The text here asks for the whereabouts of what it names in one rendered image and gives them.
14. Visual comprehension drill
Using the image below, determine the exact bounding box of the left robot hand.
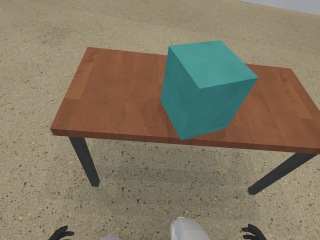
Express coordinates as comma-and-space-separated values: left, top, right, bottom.
48, 225, 75, 240

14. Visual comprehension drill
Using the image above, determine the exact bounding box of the carton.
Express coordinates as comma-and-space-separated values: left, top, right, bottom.
160, 40, 259, 141

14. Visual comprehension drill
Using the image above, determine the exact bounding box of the right robot thigh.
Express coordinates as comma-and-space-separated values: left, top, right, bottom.
170, 218, 210, 240

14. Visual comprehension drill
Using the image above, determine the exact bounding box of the table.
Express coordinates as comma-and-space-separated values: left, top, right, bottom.
50, 47, 320, 195

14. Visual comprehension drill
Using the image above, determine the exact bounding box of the right robot hand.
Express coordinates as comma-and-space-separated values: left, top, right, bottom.
241, 224, 267, 240

